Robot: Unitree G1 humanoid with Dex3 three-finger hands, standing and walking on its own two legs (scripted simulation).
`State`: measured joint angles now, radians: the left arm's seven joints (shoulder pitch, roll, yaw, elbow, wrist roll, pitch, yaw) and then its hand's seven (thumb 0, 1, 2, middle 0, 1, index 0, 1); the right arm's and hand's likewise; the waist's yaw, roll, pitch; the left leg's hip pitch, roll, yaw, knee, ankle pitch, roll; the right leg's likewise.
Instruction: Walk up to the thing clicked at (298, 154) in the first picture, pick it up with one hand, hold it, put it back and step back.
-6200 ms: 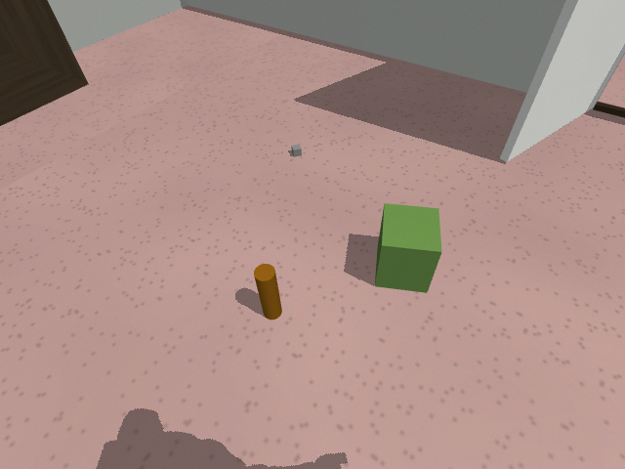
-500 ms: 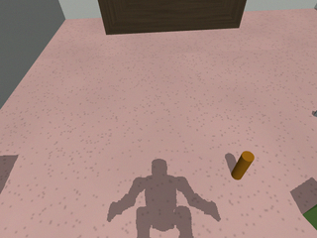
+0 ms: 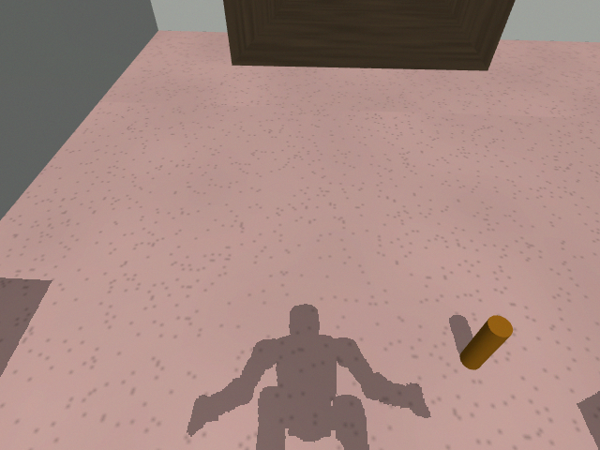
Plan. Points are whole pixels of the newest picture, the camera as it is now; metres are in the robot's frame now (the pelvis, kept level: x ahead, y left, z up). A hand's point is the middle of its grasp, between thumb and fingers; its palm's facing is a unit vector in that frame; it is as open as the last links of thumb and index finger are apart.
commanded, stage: walk up
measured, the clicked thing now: out of the picture +1.07 -1.37 -0.75
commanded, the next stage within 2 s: none
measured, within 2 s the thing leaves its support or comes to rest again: neither
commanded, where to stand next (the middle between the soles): +0.83 -0.08 m, yaw -3 degrees
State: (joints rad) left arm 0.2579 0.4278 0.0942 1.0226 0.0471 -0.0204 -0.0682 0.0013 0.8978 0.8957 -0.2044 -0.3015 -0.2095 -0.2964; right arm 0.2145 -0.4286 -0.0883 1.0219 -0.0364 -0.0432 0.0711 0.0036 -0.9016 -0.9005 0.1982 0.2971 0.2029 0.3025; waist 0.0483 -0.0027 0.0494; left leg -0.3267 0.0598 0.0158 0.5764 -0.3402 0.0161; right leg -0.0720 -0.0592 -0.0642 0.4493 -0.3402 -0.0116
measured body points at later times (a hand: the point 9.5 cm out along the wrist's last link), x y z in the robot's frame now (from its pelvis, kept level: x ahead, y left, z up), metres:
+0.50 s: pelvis +0.20 -0.03 -0.02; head +0.21 -0.07 +0.43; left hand +0.31 +0.29 -0.11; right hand +0.20 -0.35 -0.15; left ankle +0.08 +0.13 -0.72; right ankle +0.27 -0.15 -0.74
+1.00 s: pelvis +0.41 -0.04 -0.02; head +0.44 -0.02 +0.43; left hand +0.45 +0.28 -0.15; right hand +0.50 -0.36 -0.11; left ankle +0.51 +0.06 -0.74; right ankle +0.29 -0.15 -0.70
